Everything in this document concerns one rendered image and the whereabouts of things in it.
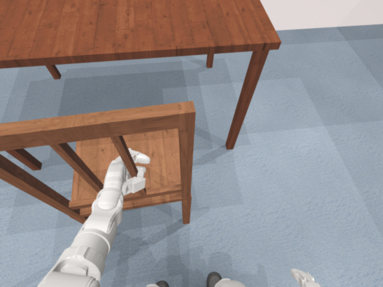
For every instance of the right robot hand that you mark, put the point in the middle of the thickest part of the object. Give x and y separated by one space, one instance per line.
304 279

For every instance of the robot left forearm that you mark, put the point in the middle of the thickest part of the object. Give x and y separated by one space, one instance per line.
86 255

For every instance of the left robot hand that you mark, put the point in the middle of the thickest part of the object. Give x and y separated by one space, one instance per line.
118 176

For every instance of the robot left upper arm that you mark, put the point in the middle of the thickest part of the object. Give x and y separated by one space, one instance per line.
59 279

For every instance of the chair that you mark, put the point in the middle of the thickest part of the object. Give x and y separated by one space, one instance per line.
164 133

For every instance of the table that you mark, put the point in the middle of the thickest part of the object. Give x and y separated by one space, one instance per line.
57 32

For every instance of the right robot foot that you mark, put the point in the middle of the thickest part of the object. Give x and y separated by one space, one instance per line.
212 279

